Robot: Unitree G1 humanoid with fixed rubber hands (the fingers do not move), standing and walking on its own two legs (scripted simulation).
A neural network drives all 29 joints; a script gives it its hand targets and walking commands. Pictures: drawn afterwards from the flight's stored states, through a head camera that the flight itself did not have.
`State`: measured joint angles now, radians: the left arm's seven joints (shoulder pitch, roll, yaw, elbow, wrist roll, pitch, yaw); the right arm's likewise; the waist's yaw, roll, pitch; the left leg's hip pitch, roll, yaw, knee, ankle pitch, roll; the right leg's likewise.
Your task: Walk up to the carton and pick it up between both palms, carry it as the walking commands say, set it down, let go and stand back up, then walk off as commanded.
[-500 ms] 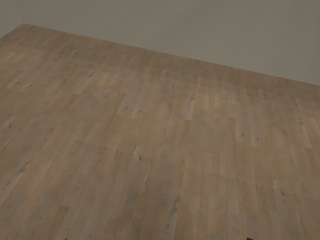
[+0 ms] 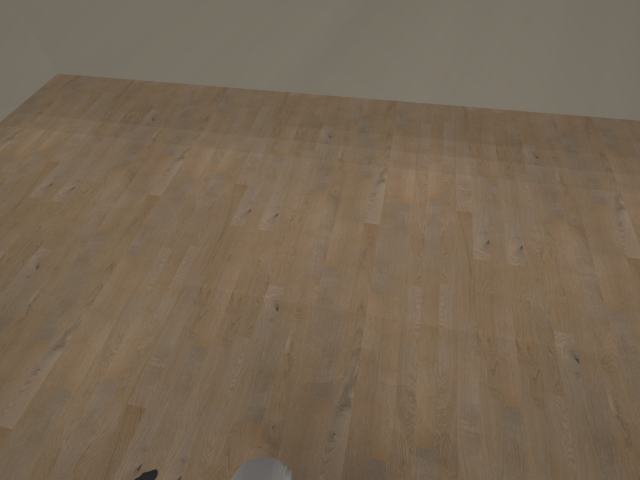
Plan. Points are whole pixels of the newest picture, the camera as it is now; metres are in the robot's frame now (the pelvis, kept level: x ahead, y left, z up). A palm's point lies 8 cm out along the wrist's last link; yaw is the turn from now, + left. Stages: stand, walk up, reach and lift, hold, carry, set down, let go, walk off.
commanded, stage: walk off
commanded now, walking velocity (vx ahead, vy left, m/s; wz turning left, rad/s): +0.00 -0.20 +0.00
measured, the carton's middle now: out of the picture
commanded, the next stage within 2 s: stand in 0.78 s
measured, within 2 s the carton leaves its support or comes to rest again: neither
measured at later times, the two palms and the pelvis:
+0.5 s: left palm out of the picture +0.05 +0.17 -0.14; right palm out of the picture -0.01 -0.37 -0.10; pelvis -0.01 -0.10 +0.01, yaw -1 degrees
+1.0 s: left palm out of the picture +0.01 +0.01 -0.14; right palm out of the picture +0.05 -0.48 -0.13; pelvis -0.03 -0.23 +0.00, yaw +0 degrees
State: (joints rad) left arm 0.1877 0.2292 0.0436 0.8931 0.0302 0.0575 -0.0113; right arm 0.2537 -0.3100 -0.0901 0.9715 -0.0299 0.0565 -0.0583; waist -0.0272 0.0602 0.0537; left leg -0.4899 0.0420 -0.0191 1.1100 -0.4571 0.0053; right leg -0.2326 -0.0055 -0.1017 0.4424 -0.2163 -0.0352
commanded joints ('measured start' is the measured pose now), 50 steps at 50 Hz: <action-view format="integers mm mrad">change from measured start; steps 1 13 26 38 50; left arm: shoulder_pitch -9 -2 -26 -24 95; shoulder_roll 115 146 60 127 96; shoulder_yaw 11 34 26 9 -11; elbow -49 -19 -58 -69 59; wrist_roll -2 10 -5 1 -22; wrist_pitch -18 8 28 -18 -41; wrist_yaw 21 21 -34 20 56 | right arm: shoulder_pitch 50 137 66 75 20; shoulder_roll -51 -115 -149 -59 46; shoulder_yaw -6 -2 -42 -23 40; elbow -19 1 4 2 4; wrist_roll -2 -5 -18 -8 13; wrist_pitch -7 -35 -50 -2 -26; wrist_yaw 2 -27 3 9 17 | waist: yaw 9 -61 -47 -8 -19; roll -205 71 224 -225 -92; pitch -39 9 1 -64 -56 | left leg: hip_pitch -19 346 293 -22 384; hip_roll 13 487 271 3 16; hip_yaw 77 -326 -1 46 32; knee -21 -863 -809 106 -771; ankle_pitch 12 611 464 24 245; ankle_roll -10 248 106 5 30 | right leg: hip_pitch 56 -320 -162 24 7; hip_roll -185 13 -47 -204 -242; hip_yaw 159 188 25 137 261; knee -169 593 270 -164 -166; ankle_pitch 182 -291 -139 169 173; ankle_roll -139 56 152 -99 -97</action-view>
